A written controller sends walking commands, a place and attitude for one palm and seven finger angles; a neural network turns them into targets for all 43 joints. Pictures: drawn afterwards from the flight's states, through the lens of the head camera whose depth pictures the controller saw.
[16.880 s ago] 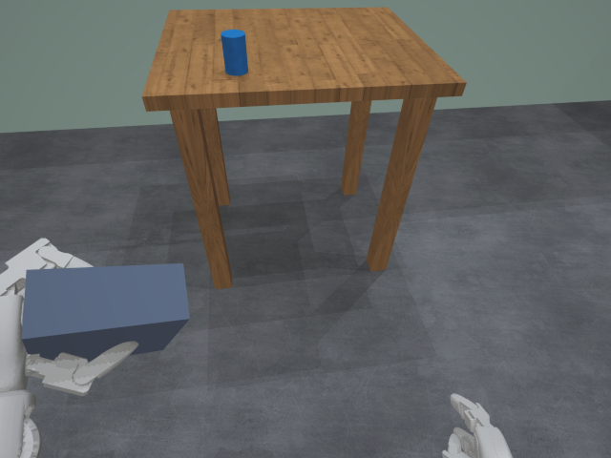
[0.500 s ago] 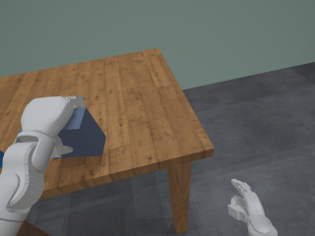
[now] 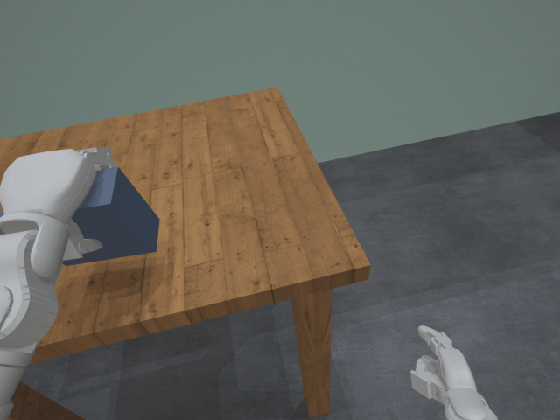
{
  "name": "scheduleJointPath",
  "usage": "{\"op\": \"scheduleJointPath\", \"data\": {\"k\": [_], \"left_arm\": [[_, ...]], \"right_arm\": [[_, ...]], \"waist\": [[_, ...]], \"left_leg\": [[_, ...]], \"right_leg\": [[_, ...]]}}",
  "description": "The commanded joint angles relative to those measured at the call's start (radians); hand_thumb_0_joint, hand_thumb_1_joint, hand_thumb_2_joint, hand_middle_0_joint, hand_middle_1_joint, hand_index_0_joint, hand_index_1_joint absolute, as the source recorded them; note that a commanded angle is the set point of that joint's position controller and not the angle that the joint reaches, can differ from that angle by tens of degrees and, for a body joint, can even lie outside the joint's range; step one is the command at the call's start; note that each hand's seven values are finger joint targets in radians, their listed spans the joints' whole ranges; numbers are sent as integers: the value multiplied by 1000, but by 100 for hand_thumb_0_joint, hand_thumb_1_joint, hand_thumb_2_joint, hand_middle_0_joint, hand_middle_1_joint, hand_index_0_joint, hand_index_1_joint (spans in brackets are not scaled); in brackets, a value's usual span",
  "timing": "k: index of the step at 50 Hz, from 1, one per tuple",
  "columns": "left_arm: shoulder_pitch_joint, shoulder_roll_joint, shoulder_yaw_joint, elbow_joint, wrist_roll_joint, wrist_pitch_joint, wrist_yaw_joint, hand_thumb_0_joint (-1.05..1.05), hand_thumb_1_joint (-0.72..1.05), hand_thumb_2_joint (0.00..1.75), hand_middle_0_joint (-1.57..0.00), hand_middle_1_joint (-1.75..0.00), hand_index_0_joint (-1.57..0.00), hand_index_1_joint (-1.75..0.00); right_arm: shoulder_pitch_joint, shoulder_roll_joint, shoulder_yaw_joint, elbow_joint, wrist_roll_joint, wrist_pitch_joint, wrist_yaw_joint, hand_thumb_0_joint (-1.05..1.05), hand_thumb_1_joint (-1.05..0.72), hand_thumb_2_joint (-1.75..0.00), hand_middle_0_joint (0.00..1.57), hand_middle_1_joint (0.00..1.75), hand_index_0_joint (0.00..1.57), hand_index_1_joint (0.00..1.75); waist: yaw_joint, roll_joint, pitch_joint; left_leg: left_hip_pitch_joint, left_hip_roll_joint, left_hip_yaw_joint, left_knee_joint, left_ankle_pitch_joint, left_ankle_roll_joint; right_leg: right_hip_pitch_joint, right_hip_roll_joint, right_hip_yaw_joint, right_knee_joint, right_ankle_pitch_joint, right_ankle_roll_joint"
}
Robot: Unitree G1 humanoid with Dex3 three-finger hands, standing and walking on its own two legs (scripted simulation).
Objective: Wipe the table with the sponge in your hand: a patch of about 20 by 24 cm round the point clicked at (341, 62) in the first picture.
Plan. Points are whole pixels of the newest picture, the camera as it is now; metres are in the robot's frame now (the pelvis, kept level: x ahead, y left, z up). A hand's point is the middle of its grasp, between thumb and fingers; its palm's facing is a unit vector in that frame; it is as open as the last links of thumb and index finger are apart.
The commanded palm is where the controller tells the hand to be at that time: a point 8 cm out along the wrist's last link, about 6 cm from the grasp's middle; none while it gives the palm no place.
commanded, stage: move the sponge above the wiping area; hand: left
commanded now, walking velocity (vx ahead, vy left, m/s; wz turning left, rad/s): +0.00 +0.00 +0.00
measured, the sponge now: (98, 228) +0.28 +0.30 +0.16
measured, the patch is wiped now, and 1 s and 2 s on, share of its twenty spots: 0.10 0.10 0.10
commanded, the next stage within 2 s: lower the sponge onto the table in 1.54 s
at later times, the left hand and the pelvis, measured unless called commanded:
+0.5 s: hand (46, 205) +0.25 +0.32 +0.23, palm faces +0.28 +0.04 -0.96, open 9.6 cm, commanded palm +0.20 +0.31 +0.27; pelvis +0.00 -0.01 +0.00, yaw +0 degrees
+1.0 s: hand (39, 208) +0.25 +0.33 +0.23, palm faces +0.25 +0.00 -0.97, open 9.6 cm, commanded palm +0.21 +0.31 +0.27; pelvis -0.01 +0.00 +0.00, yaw +0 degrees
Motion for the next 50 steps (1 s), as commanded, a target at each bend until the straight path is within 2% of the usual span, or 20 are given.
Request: {"op": "scheduleJointPath", "data": {"k": [1, 7, 11, 12, 15, 16, 19, 21, 24, 26, 29, 32, 35, 36, 37, 38, 41, 42, 45, 50], "left_arm": [[-159, 247, 232, -29, -7, 91, 11, 0, 10, 130, -120, -160, -120, -160], [-27, 177, 141, -175, -11, 120, -90, 0, 10, 130, -120, -160, -120, -160], [-168, 340, 253, -396, 33, 51, -74, 0, 10, 130, -120, -160, -120, -160], [-212, 353, 263, -415, 40, 12, -46, 0, 10, 130, -120, -160, -120, -160], [-189, 402, 356, -357, 48, -61, 30, 0, 10, 130, -120, -160, -120, -160], [-202, 410, 376, -344, 41, -55, 50, 0, 10, 130, -120, -160, -120, -160], [-209, 319, 324, -220, -1, -29, 91, 0, 10, 130, -120, -160, -120, -160], [-156, 279, 301, -102, -25, 30, 81, 0, 10, 130, -120, -160, -120, -160], [-70, 240, 238, -74, -48, 63, 16, 0, 10, 130, -120, -160, -120, -160], [-19, 180, 180, -78, -40, 93, -29, 0, 10, 130, -120, -160, -120, -160], [-45, 192, 150, -157, -34, 83, -71, 0, 10, 130, -120, -160, -120, -160], [-163, 272, 175, -272, 12, 47, -77, 0, 10, 130, -120, -160, -120, -160], [-256, 397, 297, -369, 52, -48, -21, 0, 10, 130, -120, -160, -120, -160], [-264, 471, 371, -385, 63, -58, 9, 0, 10, 130, -120, -160, -120, -160], [-270, 388, 322, -360, 58, -76, 35, 0, 10, 130, -120, -160, -120, -160], [-241, 397, 357, -312, 45, -84, 60, 0, 10, 130, -120, -160, -120, -160], [-269, 309, 307, -139, 4, -15, 98, 0, 10, 130, -120, -160, -120, -160], [-248, 277, 287, -104, -24, -3, 96, 0, 10, 130, -120, -160, -120, -160], [-149, 245, 239, -43, -34, 40, 45, 0, 10, 130, -120, -160, -120, -160], [-94, 123, 98, -143, -35, 84, -43, 0, 10, 130, -120, -160, -120, -160]], "right_arm": [[-249, -107, -26, -193, 15, -36, 11, 0, -90, -90, 20, 30, 20, 30], [-214, -120, -29, -248, 16, -12, 23, 0, -90, -90, 20, 30, 20, 30], [-256, -97, -20, -272, 10, -37, 4, 0, -90, -90, 20, 30, 20, 30], [-200, -93, -24, -255, -9, -49, -4, 0, -90, -90, 20, 30, 20, 30], [-151, -83, -38, -213, -14, -57, -11, 0, -90, -90, 20, 30, 20, 30], [-184, -82, -33, -220, -5, -67, -12, 0, -90, -90, 20, 30, 20, 30], [-155, -94, -54, -182, 0, -49, 1, 0, -90, -90, 20, 30, 20, 30], [-205, -100, -47, -180, 17, -49, 5, 0, -90, -90, 20, 30, 20, 30], [-187, -124, -49, -196, 11, -25, 6, 0, -90, -90, 20, 30, 20, 30], [-243, -110, -31, -228, 26, -30, 6, 0, -90, -90, 20, 30, 20, 30], [-209, -124, -38, -232, 17, -27, 1, 0, -90, -90, 20, 30, 20, 30], [-217, -113, -27, -241, 3, -53, -14, 0, -90, -90, 20, 30, 20, 30], [-191, -93, -31, -229, -16, -70, -26, 0, -90, -90, 20, 30, 20, 30], [-215, -91, -23, -229, -12, -85, -28, 0, -90, -90, 20, 30, 20, 30], [-187, -73, -25, -209, -20, -83, -26, 0, -90, -90, 20, 30, 20, 30], [-162, -78, -37, -190, -18, -78, -20, 0, -90, -90, 20, 30, 20, 30], [-211, -89, -39, -174, 12, -63, -2, 0, -90, -90, 20, 30, 20, 30], [-175, -106, -50, -160, 4, -52, 0, 0, -90, -90, 20, 30, 20, 30], [-190, -121, -46, -181, 9, -27, 4, 0, -90, -90, 20, 30, 20, 30], [-219, -121, -36, -232, 19, -26, 11, 0, -90, -90, 20, 30, 20, 30]], "waist": [[24, -31, -142], [-14, -106, -209], [1, -36, -288], [-3, -22, -317], [6, -16, -254], [19, 39, -239], [8, 27, -175], [12, 8, -111], [1, -101, -113], [-7, -85, -110], [-25, -105, -150], [-20, -64, -235], [4, -12, -291], [24, 44, -286], [12, 26, -273], [18, 44, -241], [19, 61, -125], [11, 7, -122], [8, -82, -102], [-16, -66, -151]], "left_leg": [[-36, -33, -35, -44, 168, 25], [-31, -28, -10, 0, 175, 47], [30, -45, -32, 19, 196, 61], [50, -48, -22, 23, 223, 64], [65, -52, -25, 18, 230, 54], [61, -52, -44, 16, 218, 48], [34, -41, -30, -10, 190, 33], [-5, -37, -36, -15, 161, 27], [-36, -28, -15, -18, 136, 33], [-37, -29, -12, -18, 114, 36], [-32, -28, -14, -11, 97, 45], [2, -38, -23, -2, 100, 55], [63, -50, -32, -1, 156, 57], [62, -52, -52, -4, 157, 53], [62, -48, -34, -8, 169, 47], [60, -46, -35, -15, 172, 41], [6, -39, -52, -43, 110, 22], [-5, -25, -36, -46, 100, 19], [-38, -27, -22, -51, 83, 24], [-29, -22, -24, -51, 46, 36]], "right_leg": [[48, -19, 145, -81, 162, -14], [57, -38, 93, -43, 228, 24], [64, -22, 143, -32, 216, 11], [86, -35, 111, -28, 231, 13], [66, -19, 135, -62, 221, 0], [55, -10, 184, -69, 202, -23], [53, -21, 144, -88, 180, -9], [21, -16, 178, -94, 154, -15], [34, -36, 119, -86, 170, 20], [4, -30, 135, -86, 130, 16], [22, -43, 103, -72, 138, 33], [37, -44, 109, -64, 91, 28], [69, -32, 119, -66, 118, 9], [63, -15, 171, -69, 95, -16], [73, -25, 126, -68, 108, -12], [67, -18, 136, -82, 117, -16], [14, -5, 175, -108, 46, -31], [25, -21, 135, -112, 52, -14], [17, -25, 120, -109, 64, 9], [11, -34, 83, -86, 60, 21]]}}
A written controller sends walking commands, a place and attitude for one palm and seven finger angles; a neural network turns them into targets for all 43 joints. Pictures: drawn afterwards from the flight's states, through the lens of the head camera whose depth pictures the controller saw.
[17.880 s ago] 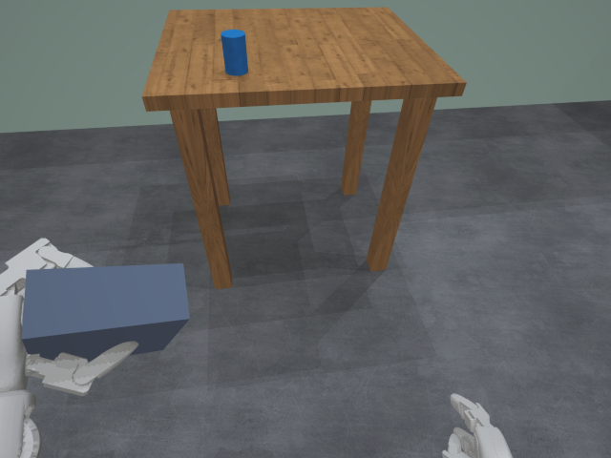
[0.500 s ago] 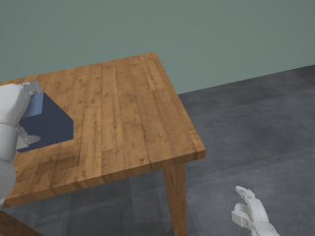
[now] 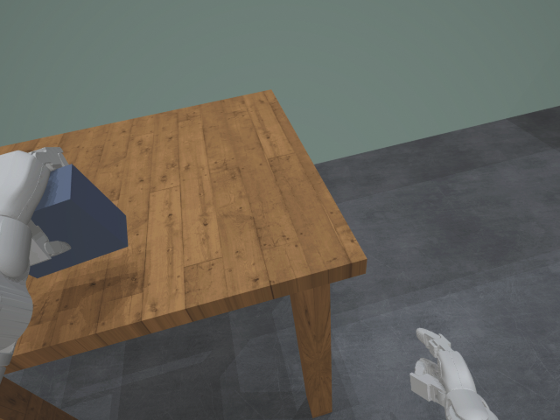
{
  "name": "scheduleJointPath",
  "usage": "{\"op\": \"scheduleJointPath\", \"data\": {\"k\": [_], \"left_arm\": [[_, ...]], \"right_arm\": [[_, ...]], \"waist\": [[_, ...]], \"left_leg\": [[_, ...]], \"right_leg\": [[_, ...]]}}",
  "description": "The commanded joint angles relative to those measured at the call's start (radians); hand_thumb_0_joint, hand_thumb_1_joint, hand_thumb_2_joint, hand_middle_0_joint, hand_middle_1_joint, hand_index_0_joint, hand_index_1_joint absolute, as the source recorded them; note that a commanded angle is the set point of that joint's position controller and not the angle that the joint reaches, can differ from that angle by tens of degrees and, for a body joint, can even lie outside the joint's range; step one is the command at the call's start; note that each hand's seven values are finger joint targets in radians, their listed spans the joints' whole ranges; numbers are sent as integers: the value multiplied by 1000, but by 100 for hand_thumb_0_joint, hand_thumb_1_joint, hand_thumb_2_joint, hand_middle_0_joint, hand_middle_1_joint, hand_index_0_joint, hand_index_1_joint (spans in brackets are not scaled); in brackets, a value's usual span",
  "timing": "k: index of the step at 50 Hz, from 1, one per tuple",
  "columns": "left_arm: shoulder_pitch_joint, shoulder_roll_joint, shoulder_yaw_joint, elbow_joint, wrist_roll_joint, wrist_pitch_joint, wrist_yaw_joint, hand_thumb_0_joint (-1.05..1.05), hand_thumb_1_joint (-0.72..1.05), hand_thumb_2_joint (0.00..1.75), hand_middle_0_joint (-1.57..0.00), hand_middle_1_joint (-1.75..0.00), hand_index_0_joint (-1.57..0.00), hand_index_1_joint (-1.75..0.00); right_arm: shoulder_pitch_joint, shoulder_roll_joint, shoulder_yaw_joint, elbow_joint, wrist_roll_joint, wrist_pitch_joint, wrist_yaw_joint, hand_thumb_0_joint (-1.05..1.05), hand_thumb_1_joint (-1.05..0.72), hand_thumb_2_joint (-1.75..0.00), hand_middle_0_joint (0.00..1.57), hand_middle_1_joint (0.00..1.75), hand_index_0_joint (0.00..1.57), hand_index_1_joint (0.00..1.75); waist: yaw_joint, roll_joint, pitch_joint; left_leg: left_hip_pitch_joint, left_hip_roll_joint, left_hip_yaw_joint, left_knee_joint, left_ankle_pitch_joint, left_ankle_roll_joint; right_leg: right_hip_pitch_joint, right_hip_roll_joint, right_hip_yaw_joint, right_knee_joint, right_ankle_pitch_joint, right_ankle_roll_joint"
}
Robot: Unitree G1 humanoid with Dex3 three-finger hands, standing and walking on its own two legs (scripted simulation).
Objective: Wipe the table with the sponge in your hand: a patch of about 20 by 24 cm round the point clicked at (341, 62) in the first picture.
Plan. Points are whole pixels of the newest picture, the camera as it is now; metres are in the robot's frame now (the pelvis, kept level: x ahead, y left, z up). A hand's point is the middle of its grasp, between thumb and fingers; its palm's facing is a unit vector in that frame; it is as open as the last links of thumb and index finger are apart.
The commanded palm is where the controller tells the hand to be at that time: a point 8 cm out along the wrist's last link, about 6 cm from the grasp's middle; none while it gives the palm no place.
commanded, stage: move the sponge above the wiping area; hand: left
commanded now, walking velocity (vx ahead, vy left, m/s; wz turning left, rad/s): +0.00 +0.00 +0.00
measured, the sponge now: (64, 232) +0.27 +0.34 +0.18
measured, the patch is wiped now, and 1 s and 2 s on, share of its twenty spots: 0.10 0.10 0.10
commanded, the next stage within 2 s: lower the sponge onto the table in 0.54 s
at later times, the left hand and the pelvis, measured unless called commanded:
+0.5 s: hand (64, 232) +0.26 +0.32 +0.19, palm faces +0.11 -0.06 -0.99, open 9.6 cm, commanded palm +0.22 +0.31 +0.27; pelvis +0.01 +0.00 +0.00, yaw +0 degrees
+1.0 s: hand (90, 240) +0.27 +0.30 +0.17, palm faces +0.02 -0.05 -1.00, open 9.6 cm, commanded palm +0.22 +0.31 +0.27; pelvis +0.01 +0.00 +0.00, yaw +1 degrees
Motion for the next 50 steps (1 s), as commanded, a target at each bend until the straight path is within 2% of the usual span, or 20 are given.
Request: {"op": "scheduleJointPath", "data": {"k": [1, 4, 6, 8, 11, 13, 16, 21, 24, 26, 27, 29, 31, 33, 36, 39, 41, 45, 48, 50], "left_arm": [[-127, 102, -33, -235, 17, 15, -46, 0, 10, 130, -120, -160, -120, -160], [-252, 207, 11, -365, 62, -24, -39, 0, 10, 130, -120, -160, -120, -160], [-389, 355, 117, -432, 128, -44, -3, 0, 10, 130, -120, -160, -120, -160], [-405, 384, 174, -379, 143, -89, 56, 0, 10, 130, -120, -160, -120, -160], [-391, 312, 154, -228, 95, -66, 93, 0, 10, 130, -120, -160, -120, -160], [-360, 251, 119, -167, 48, -42, 98, 0, 10, 130, -120, -160, -120, -160], [-218, 226, 109, -87, 33, 18, 46, 0, 10, 130, -120, -160, -120, -160], [-44, 137, 28, -176, 15, 78, -58, 0, 10, 130, -120, -160, -120, -160], [-135, 212, 47, -271, 34, 50, -77, 0, 10, 130, -120, -160, -120, -160], [-233, 298, 92, -415, 76, 25, -67, 0, 10, 130, -120, -160, -120, -160], [-317, 307, 77, -446, 102, -2, -51, 0, 10, 130, -120, -160, -120, -160], [-322, 365, 154, -460, 111, -73, -1, 0, 10, 130, -120, -160, -120, -160], [-298, 373, 194, -432, 103, -91, 36, 0, 10, 130, -120, -160, -120, -160], [-310, 301, 153, -288, 76, -85, 61, 0, 10, 130, -120, -160, -120, -160], [-276, 229, 105, -124, 48, -7, 53, 0, 10, 130, -120, -160, -120, -160], [-185, 205, 70, -134, 19, 21, 7, 0, 10, 130, -120, -160, -120, -160], [-145, 158, 30, -143, 29, 56, -29, 0, 10, 130, -120, -160, -120, -160], [-191, 211, 29, -246, 46, 44, -71, 0, 10, 130, -120, -160, -120, -160], [-239, 341, 127, -296, 93, 11, -63, 0, 10, 130, -120, -160, -120, -160], [-248, 358, 161, -345, 99, -39, -37, 0, 10, 130, -120, -160, -120, -160]], "right_arm": [[-277, -96, -25, -223, 15, -66, -8, 0, -90, -90, 20, 30, 20, 30], [-242, -106, -35, -210, -12, -78, -21, 0, -90, -90, 20, 30, 20, 30], [-280, -95, -18, -210, -17, -92, -31, 0, -90, -90, 20, 30, 20, 30], [-208, -87, -33, -166, -37, -98, -36, 0, -90, -90, 20, 30, 20, 30], [-240, -79, -28, -153, -11, -94, -27, 0, -90, -90, 20, 30, 20, 30], [-212, -91, -41, -128, -11, -73, -15, 0, -90, -90, 20, 30, 20, 30], [-255, -99, -30, -157, 1, -55, -8, 0, -90, -90, 20, 30, 20, 30], [-271, -105, -21, -219, 11, -28, 6, 0, -90, -90, 20, 30, 20, 30], [-233, -121, -31, -212, 0, -32, -6, 0, -90, -90, 20, 30, 20, 30], [-288, -99, -17, -235, -1, -52, -17, 0, -90, -90, 20, 30, 20, 30], [-244, -99, -19, -217, -18, -61, -26, 0, -90, -90, 20, 30, 20, 30], [-205, -91, -29, -198, -32, -76, -34, 0, -90, -90, 20, 30, 20, 30], [-228, -77, -23, -195, -21, -92, -39, 0, -90, -90, 20, 30, 20, 30], [-174, -83, -36, -148, -23, -77, -30, 0, -90, -90, 20, 30, 20, 30], [-237, -95, -35, -148, 4, -65, -18, 0, -90, -90, 20, 30, 20, 30], [-215, -117, -40, -164, -4, -38, -12, 0, -90, -90, 20, 30, 20, 30], [-267, -102, -23, -198, 7, -40, -9, 0, -90, -90, 20, 30, 20, 30], [-238, -116, -31, -208, -5, -36, -13, 0, -90, -90, 20, 30, 20, 30], [-223, -111, -27, -199, -20, -48, -21, 0, -90, -90, 20, 30, 20, 30], [-210, -96, -27, -199, -26, -55, -23, 0, -90, -90, 20, 30, 20, 30]], "waist": [[1, -62, -157], [5, -59, -239], [24, -15, -272], [32, -3, -264], [42, 6, -168], [38, -33, -158], [42, -68, -117], [17, -102, -150], [0, -117, -191], [16, -32, -261], [8, -6, -300], [21, 21, -296], [37, 54, -257], [18, 16, -169], [25, -25, -88], [23, -106, -138], [19, -89, -142], [6, -100, -212], [21, -78, -274], [31, -48, -270]], "left_leg": [[6, -23, -36, -55, 25, 34], [42, -34, -48, -49, 69, 45], [59, -40, -68, -53, 83, 47], [76, -42, -57, -52, 133, 43], [50, -42, -71, -73, 101, 27], [41, -30, -51, -81, 114, 19], [-2, -30, -47, -72, 115, 18], [-10, -19, -27, -38, 132, 29], [9, -26, -33, -24, 126, 42], [47, -38, -48, -15, 147, 51], [73, -47, -41, -8, 188, 54], [106, -49, -50, -11, 217, 52], [107, -50, -67, -17, 204, 46], [77, -43, -51, -41, 175, 32], [20, -36, -58, -56, 121, 21], [8, -31, -36, -54, 140, 25], [4, -27, -34, -50, 129, 27], [22, -34, -29, -27, 136, 42], [37, -46, -37, -9, 186, 49], [62, -51, -36, -4, 209, 50]], "right_leg": [[20, -25, 94, -85, 12, 5], [72, -30, 83, -69, 54, 5], [81, -8, 126, -66, 18, -17], [99, -8, 99, -73, 52, -22], [60, 6, 148, -102, 22, -45], [80, -9, 106, -107, 59, -26], [57, -8, 135, -102, 81, -25], [55, -19, 101, -72, 155, 1], [68, -29, 77, -60, 157, 15], [80, -16, 116, -48, 142, -2], [102, -27, 84, -42, 165, 0], [107, -16, 88, -59, 170, -10], [89, 1, 143, -73, 144, -36], [70, -8, 98, -98, 129, -21], [30, -4, 141, -111, 79, -31], [77, -22, 88, -90, 147, 2], [58, -19, 109, -84, 129, -6], [86, -32, 84, -63, 161, 15], [122, -30, 94, -45, 192, 7], [115, -26, 95, -51, 199, 1]]}}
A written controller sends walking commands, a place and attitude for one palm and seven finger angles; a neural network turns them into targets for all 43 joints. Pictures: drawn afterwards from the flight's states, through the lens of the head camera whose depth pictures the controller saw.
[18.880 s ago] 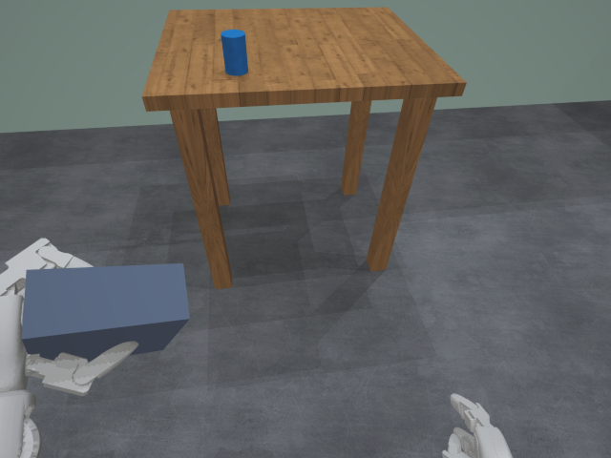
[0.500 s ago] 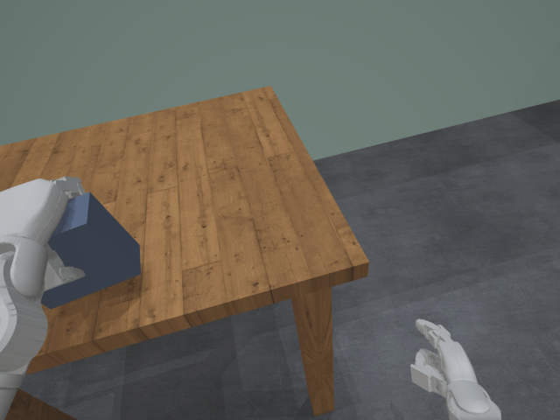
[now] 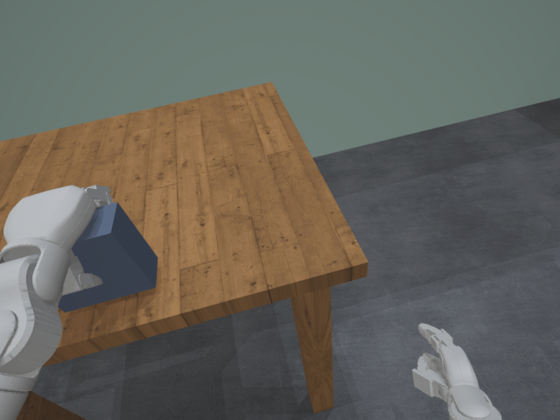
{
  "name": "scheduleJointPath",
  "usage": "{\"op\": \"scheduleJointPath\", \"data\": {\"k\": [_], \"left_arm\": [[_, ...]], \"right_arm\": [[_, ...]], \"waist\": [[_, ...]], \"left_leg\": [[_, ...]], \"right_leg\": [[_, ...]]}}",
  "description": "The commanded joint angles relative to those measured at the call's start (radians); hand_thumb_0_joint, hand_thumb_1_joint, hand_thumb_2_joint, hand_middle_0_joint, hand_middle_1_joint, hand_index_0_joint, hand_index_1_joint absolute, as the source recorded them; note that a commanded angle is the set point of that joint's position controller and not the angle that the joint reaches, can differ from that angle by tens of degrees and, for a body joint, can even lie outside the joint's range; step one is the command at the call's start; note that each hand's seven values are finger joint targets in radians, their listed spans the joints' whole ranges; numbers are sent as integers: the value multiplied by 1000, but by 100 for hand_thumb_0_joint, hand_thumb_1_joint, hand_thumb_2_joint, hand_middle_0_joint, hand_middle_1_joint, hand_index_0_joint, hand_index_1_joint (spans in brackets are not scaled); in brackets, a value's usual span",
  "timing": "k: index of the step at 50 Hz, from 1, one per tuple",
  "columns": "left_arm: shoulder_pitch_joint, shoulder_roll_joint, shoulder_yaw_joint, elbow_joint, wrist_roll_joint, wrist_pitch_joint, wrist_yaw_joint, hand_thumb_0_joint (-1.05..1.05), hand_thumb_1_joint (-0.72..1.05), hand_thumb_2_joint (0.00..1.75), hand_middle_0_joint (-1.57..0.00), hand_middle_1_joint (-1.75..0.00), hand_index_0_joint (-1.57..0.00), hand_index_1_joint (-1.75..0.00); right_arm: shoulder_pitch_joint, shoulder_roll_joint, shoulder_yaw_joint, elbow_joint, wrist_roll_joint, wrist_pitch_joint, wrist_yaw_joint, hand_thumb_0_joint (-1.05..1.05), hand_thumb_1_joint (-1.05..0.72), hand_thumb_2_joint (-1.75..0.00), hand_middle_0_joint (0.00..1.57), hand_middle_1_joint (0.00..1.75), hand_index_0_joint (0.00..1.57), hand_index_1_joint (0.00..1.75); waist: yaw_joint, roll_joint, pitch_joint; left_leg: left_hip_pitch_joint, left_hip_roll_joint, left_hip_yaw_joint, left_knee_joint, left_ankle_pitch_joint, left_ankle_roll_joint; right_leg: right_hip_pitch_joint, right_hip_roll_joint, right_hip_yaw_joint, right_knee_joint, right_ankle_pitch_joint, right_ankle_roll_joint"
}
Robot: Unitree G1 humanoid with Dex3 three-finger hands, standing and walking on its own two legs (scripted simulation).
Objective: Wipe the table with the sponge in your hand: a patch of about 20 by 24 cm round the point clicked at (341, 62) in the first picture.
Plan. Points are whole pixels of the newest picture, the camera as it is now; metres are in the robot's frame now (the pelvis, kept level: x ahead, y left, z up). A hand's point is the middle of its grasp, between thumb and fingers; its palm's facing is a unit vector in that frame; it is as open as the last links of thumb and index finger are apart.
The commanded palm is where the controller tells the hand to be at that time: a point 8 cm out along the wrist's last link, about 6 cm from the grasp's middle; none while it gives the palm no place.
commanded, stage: lower the sponge onto the table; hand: left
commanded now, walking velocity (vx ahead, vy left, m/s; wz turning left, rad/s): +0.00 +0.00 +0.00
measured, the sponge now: (98, 268) +0.26 +0.30 +0.12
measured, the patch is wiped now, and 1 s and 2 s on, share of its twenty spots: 0.10 0.10 0.25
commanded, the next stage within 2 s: wipe forward along the first lane in 1.00 s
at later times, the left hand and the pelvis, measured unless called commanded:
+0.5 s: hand (87, 255) +0.24 +0.28 +0.17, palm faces +0.06 -0.02 -1.00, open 9.6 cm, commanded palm +0.21 +0.30 +0.24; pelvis +0.00 +0.00 +0.00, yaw +0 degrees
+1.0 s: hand (71, 261) +0.24 +0.30 +0.16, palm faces +0.09 -0.02 -1.00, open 9.6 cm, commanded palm +0.20 +0.31 +0.22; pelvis +0.00 +0.00 +0.00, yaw +0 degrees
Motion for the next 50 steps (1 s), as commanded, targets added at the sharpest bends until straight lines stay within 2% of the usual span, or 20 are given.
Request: {"op": "scheduleJointPath", "data": {"k": [1, 4, 6, 10, 11, 12, 16, 19, 21, 22, 25, 26, 31, 32, 36, 40, 41, 44, 46, 50], "left_arm": [[-337, 423, 305, -306, 70, -79, 92, 0, 10, 130, -120, -160, -120, -160], [-294, 356, 292, -223, 43, -113, 141, 0, 10, 130, -120, -160, -120, -160], [-289, 312, 266, -141, 32, -81, 151, 0, 10, 130, -120, -160, -120, -160], [-217, 264, 219, -122, 6, -28, 136, 0, 10, 130, -120, -160, -120, -160], [-201, 229, 190, -118, 10, -8, 120, 0, 10, 130, -120, -160, -120, -160], [-184, 212, 165, -121, 2, -5, 109, 0, 10, 130, -120, -160, -120, -160], [-188, 235, 159, -219, 32, -5, 73, 0, 10, 130, -120, -160, -120, -160], [-258, 276, 177, -256, 58, -58, 86, 0, 10, 130, -120, -160, -120, -160], [-262, 329, 238, -318, 70, -90, 114, 0, 10, 130, -120, -160, -120, -160], [-274, 297, 221, -279, 74, -108, 134, 0, 10, 130, -120, -160, -120, -160], [-214, 291, 258, -217, 51, -120, 171, 0, 10, 130, -120, -160, -120, -160], [-202, 289, 268, -181, 51, -99, 178, 0, 10, 130, -120, -160, -120, -160], [-159, 213, 191, -107, 32, -13, 161, 0, 10, 130, -120, -160, -120, -160], [-162, 188, 157, -97, 25, -9, 149, 0, 10, 130, -120, -160, -120, -160], [-177, 184, 116, -194, 48, -5, 101, 0, 10, 130, -120, -160, -120, -160], [-181, 256, 179, -257, 66, -97, 110, 0, 10, 130, -120, -160, -120, -160], [-182, 267, 200, -276, 66, -109, 120, 0, 10, 130, -120, -160, -120, -160], [-94, 244, 229, -150, 32, -129, 137, 0, 10, 130, -120, -160, -120, -160], [-79, 279, 273, -133, 31, -114, 152, 0, 10, 130, -120, -160, -120, -160], [-96, 252, 241, -129, 36, -101, 172, 0, 10, 130, -120, -160, -120, -160]], "right_arm": [[-236, -71, -26, -191, -3, -79, -17, 0, -90, -90, 20, 30, 20, 30], [-170, -71, -45, -149, -11, -71, -9, 0, -90, -90, 20, 30, 20, 30], [-210, -70, -44, -154, 5, -75, -8, 0, -90, -90, 20, 30, 20, 30], [-200, -95, -59, -150, 3, -53, 3, 0, -90, -90, 20, 30, 20, 30], [-250, -83, -43, -171, 15, -61, 2, 0, -90, -90, 20, 30, 20, 30], [-205, -96, -51, -159, 7, -53, 1, 0, -90, -90, 20, 30, 20, 30], [-261, -83, -39, -194, 13, -61, -5, 0, -90, -90, 20, 30, 20, 30], [-205, -88, -46, -171, -6, -63, -15, 0, -90, -90, 20, 30, 20, 30], [-239, -70, -34, -190, -3, -80, -19, 0, -90, -90, 20, 30, 20, 30], [-194, -68, -40, -160, -16, -81, -20, 0, -90, -90, 20, 30, 20, 30], [-173, -71, -53, -143, -14, -68, -9, 0, -90, -90, 20, 30, 20, 30], [-215, -66, -45, -154, -2, -72, -6, 0, -90, -90, 20, 30, 20, 30], [-246, -82, -43, -157, 11, -49, 7, 0, -90, -90, 20, 30, 20, 30], [-212, -95, -50, -147, 1, -45, 4, 0, -90, -90, 20, 30, 20, 30], [-271, -80, -34, -186, 10, -55, -4, 0, -90, -90, 20, 30, 20, 30], [-198, -81, -48, -162, -14, -64, -16, 0, -90, -90, 20, 30, 20, 30], [-233, -70, -39, -181, -6, -78, -19, 0, -90, -90, 20, 30, 20, 30], [-159, -84, -54, -140, -12, -64, -15, 0, -90, -90, 20, 30, 20, 30], [-200, -83, -50, -157, -2, -65, -11, 0, -90, -90, 20, 30, 20, 30], [-173, -95, -64, -143, -10, -48, -4, 0, -90, -90, 20, 30, 20, 30]], "waist": [[38, 14, -276], [28, -13, -212], [30, -8, -145], [31, -49, -173], [29, -47, -154], [14, -73, -167], [14, -74, -205], [4, -74, -216], [28, -19, -226], [16, -41, -222], [29, -39, -184], [38, -28, -151], [27, -51, -105], [12, -82, -125], [8, -62, -182], [10, -66, -219], [17, -32, -214], [13, -98, -129], [32, -79, -108], [21, -58, -130]], "left_leg": [[79, -45, -45, -16, 217, 46], [70, -41, -32, -26, 216, 35], [45, -37, -41, -30, 167, 30], [20, -34, -27, -42, 170, 27], [17, -34, -30, -40, 161, 30], [13, -29, -23, -43, 157, 31], [38, -32, -30, -29, 149, 44], [61, -36, -30, -31, 163, 48], [79, -39, -46, -33, 161, 49], [80, -37, -29, -30, 180, 46], [68, -39, -31, -40, 180, 36], [53, -37, -43, -41, 167, 34], [9, -34, -26, -55, 128, 29], [7, -30, -18, -56, 119, 29], [36, -36, -23, -41, 119, 44], [75, -40, -25, -30, 155, 53], [79, -38, -36, -26, 143, 52], [39, -33, -28, -38, 128, 41], [20, -34, -36, -35, 120, 38], [20, -40, -19, -33, 139, 33]], "right_leg": [[114, -6, 149, -77, 198, -19], [103, -8, 112, -95, 202, -12], [57, -2, 160, -111, 146, -26], [99, -18, 110, -91, 187, 0], [71, -9, 138, -91, 168, -11], [85, -20, 93, -88, 177, 4], [75, -11, 126, -81, 162, 2], [82, -13, 87, -88, 164, 11], [79, 1, 134, -95, 126, -13], [88, -9, 95, -91, 147, -7], [90, -4, 109, -105, 163, -9], [68, 6, 153, -110, 140, -27], [51, 1, 142, -114, 107, -12], [66, -12, 102, -110, 113, 3], [68, -8, 120, -99, 113, 3], [91, -11, 86, -98, 145, 11], [78, -2, 129, -102, 123, -7], [65, -7, 89, -113, 130, 7], [51, 1, 145, -115, 105, -11], [77, -6, 110, -109, 135, 2]]}}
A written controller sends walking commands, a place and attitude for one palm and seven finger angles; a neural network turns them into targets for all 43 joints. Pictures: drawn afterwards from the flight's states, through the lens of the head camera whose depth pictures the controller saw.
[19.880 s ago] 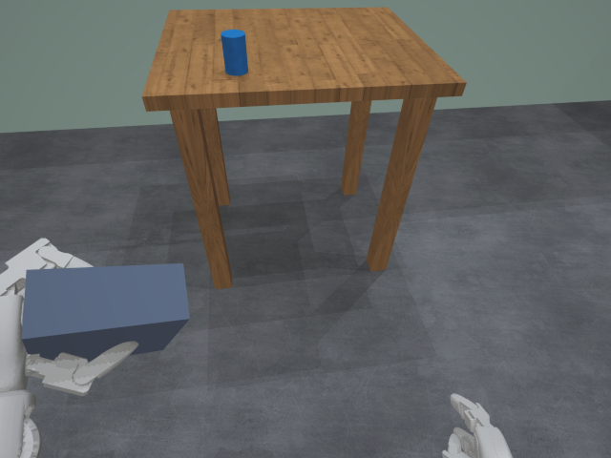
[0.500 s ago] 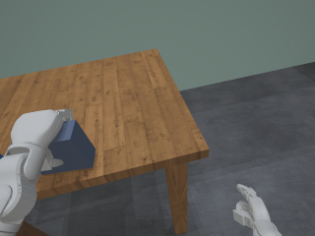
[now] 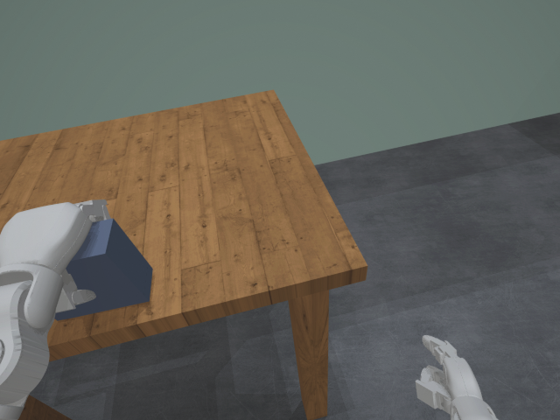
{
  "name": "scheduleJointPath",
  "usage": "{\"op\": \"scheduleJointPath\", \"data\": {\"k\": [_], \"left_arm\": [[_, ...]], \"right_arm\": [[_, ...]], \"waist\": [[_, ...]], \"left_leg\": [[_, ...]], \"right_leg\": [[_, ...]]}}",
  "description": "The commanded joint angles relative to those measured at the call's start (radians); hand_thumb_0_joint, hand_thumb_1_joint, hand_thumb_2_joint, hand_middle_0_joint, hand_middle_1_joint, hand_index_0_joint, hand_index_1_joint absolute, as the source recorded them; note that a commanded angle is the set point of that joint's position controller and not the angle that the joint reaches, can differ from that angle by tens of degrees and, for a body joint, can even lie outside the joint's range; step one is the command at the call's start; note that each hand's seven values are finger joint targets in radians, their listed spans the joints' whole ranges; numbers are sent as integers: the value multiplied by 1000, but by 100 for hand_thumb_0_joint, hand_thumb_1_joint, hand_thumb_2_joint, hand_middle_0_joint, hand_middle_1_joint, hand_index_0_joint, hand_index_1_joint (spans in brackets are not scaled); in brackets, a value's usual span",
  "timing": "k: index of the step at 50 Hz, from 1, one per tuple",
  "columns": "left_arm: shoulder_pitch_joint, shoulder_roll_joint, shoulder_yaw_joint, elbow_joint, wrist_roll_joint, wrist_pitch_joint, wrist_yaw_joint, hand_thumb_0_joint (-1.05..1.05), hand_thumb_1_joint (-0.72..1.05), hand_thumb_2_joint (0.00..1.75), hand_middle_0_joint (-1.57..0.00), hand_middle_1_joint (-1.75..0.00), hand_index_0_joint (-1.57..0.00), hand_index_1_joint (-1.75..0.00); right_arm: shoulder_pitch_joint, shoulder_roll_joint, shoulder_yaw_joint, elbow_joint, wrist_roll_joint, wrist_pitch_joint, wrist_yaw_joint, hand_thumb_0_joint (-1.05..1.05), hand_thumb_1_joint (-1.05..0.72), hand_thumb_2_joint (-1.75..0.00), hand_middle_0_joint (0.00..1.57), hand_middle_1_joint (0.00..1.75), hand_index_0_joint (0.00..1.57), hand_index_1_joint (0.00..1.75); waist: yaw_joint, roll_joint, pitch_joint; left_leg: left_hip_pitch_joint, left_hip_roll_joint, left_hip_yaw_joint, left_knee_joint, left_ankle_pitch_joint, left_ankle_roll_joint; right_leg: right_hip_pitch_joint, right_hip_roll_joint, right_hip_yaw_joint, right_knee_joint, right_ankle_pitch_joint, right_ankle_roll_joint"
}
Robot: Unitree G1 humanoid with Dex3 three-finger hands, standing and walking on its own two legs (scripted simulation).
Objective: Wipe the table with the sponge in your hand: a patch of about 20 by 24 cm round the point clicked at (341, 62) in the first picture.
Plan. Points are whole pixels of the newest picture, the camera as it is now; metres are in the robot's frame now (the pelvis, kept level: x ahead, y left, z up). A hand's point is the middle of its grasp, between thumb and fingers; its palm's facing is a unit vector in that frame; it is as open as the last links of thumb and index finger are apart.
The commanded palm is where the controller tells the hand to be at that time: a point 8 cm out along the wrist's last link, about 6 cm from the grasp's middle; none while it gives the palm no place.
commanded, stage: wipe forward along the first lane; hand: left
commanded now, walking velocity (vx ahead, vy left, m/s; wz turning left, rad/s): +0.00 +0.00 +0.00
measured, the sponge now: (92, 280) +0.24 +0.31 +0.11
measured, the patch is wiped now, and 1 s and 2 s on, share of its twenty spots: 0.10 0.25 0.50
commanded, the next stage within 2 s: none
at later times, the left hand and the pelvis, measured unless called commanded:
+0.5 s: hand (74, 243) +0.26 +0.33 +0.16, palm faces +0.01 +0.00 -1.00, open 9.6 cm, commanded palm +0.24 +0.33 +0.20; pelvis +0.00 +0.00 +0.00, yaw +1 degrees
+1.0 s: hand (84, 219) +0.31 +0.35 +0.15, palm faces -0.07 +0.02 -1.00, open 9.7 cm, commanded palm +0.30 +0.35 +0.18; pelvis +0.00 -0.01 +0.00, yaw +2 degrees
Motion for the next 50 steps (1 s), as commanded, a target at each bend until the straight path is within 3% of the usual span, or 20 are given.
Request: {"op": "scheduleJointPath", "data": {"k": [1, 2, 5, 6, 10, 11, 14, 20, 21, 22, 26, 27, 33, 36, 39, 41, 42, 46, 47, 50], "left_arm": [[-217, 258, 181, -107, 35, 40, 54, 0, 10, 130, -120, -160, -120, -160], [-202, 244, 170, -82, 30, 41, 54, 0, 10, 130, -120, -160, -120, -160], [-170, 244, 163, -97, 23, 44, 34, 0, 10, 130, -120, -160, -120, -160], [-188, 256, 167, -107, 35, 52, 29, 0, 10, 130, -120, -160, -120, -160], [-254, 255, 145, -21, 40, 33, 20, 0, 10, 130, -120, -160, -120, -160], [-265, 264, 152, -20, 49, 34, 19, 0, 10, 130, -120, -160, -120, -160], [-335, 235, 112, 64, 51, 7, 16, 0, 10, 130, -120, -160, -120, -160], [-351, 239, 116, 138, 54, -30, 9, 0, 10, 130, -120, -160, -120, -160], [-365, 239, 108, 143, 64, -25, 6, 0, 10, 130, -120, -160, -120, -160], [-373, 213, 92, 165, 59, -34, 5, 0, 10, 130, -120, -160, -120, -160], [-414, 228, 95, 191, 73, -54, 3, 0, 10, 130, -120, -160, -120, -160], [-412, 208, 79, 219, 68, -60, 4, 0, 10, 130, -120, -160, -120, -160], [-494, 253, 91, 357, 80, -82, -4, 0, 10, 130, -120, -160, -120, -160], [-518, 263, 88, 386, 96, -94, -11, 0, 10, 130, -120, -160, -120, -160], [-546, 215, 37, 426, 91, -105, -21, 0, 10, 130, -120, -160, -120, -160], [-577, 245, 52, 472, 102, -108, -23, 0, 10, 130, -120, -160, -120, -160], [-582, 242, 48, 510, 105, -113, -24, 0, 10, 130, -120, -160, -120, -160], [-630, 255, 49, 541, 113, -147, -29, 0, 10, 130, -120, -160, -120, -160], [-646, 219, 14, 572, 113, -152, -30, 0, 10, 130, -120, -160, -120, -160], [-682, 246, 30, 621, 117, -173, -27, 0, 10, 130, -120, -160, -120, -160]], "right_arm": [[-238, -98, -27, -183, 11, -50, -7, 0, -90, -90, 20, 30, 20, 30], [-198, -109, -36, -166, 1, -46, -7, 0, -90, -90, 20, 30, 20, 30], [-202, -113, -41, -170, 2, -39, -8, 0, -90, -90, 20, 30, 20, 30], [-240, -105, -29, -185, 13, -47, -11, 0, -90, -90, 20, 30, 20, 30], [-186, -118, -37, -158, 6, -41, -23, 0, -90, -90, 20, 30, 20, 30], [-220, -109, -27, -176, 13, -52, -25, 0, -90, -90, 20, 30, 20, 30], [-166, -120, -35, -145, 9, -48, -32, 0, -90, -90, 20, 30, 20, 30], [-144, -127, -43, -139, 6, -47, -29, 0, -90, -90, 20, 30, 20, 30], [-173, -120, -30, -158, 16, -54, -27, 0, -90, -90, 20, 30, 20, 30], [-141, -126, -37, -142, 8, -51, -28, 0, -90, -90, 20, 30, 20, 30], [-152, -122, -35, -154, 17, -54, -25, 0, -90, -90, 20, 30, 20, 30], [-123, -131, -41, -139, 10, -50, -27, 0, -90, -90, 20, 30, 20, 30], [-88, -145, -50, -114, 13, -34, -30, 0, -90, -90, 20, 30, 20, 30], [-98, -139, -44, -129, 22, -33, -28, 0, -90, -90, 20, 30, 20, 30], [-65, -150, -54, -115, 19, -18, -24, 0, -90, -90, 20, 30, 20, 30], [-72, -145, -47, -126, 25, -21, -26, 0, -90, -90, 20, 30, 20, 30], [-46, -156, -54, -109, 19, -19, -28, 0, -90, -90, 20, 30, 20, 30], [-38, -152, -56, -121, 27, -14, -26, 0, -90, -90, 20, 30, 20, 30], [-18, -157, -58, -109, 24, -12, -26, 0, -90, -90, 20, 30, 20, 30], [8, -164, -68, -99, 24, -1, -26, 0, -90, -90, 20, 30, 20, 30]], "waist": [[16, -9, -108], [4, -51, -128], [4, -58, -144], [5, -39, -140], [-18, -97, -114], [-10, -67, -105], [-33, -100, -92], [-26, -126, -128], [-26, -88, -116], [-36, -134, -132], [-34, -92, -109], [-43, -136, -127], [-57, -163, -98], [-56, -128, -109], [-70, -133, -96], [-70, -132, -86], [-77, -172, -104], [-77, -144, -112], [-88, -160, -109], [-91, -180, -113]], "left_leg": [[-13, -48, -25, -45, 131, 40], [-18, -44, -17, -43, 135, 39], [-13, -48, -13, -36, 139, 44], [-11, -48, -19, -34, 132, 46], [-25, -49, -12, -43, 89, 48], [-19, -46, -20, -43, 77, 50], [-25, -49, -14, -52, 65, 48], [-24, -53, -14, -46, 82, 50], [-27, -51, -16, -43, 74, 52], [-30, -51, -12, -42, 81, 51], [-29, -50, -16, -42, 66, 54], [-36, -54, -11, -37, 73, 54], [-62, -58, -4, -28, 51, 57], [-65, -57, -6, -21, 49, 58], [-83, -60, -5, -22, 40, 58], [-95, -55, -6, -16, 20, 60], [-101, -58, 0, -8, 24, 61], [-116, -60, -7, -3, 19, 64], [-120, -62, -3, 1, 15, 64], [-132, -63, -2, 10, 4, 66]], "right_leg": [[16, -12, 141, -104, 98, -7], [37, -20, 107, -98, 113, 4], [48, -23, 102, -92, 143, 16], [28, -13, 132, -93, 115, 3], [11, -18, 84, -108, 75, 24], [-11, -11, 119, -115, 42, 8], [-15, -12, 65, -122, 44, 23], [12, -17, 66, -114, 83, 21], [-6, -13, 96, -118, 62, 9], [9, -21, 67, -112, 80, 18], [-23, -13, 84, -120, 59, 10], [-4, -20, 61, -114, 79, 19], [-24, -19, 67, -124, 72, 26], [-36, -16, 86, -122, 63, 16], [-44, -17, 57, -118, 71, 25], [-60, -17, 80, -123, 42, 18], [-50, -21, 70, -116, 54, 26], [-64, -16, 77, -111, 55, 20], [-73, -20, 65, -107, 54, 25], [-82, -18, 66, -104, 57, 29]]}}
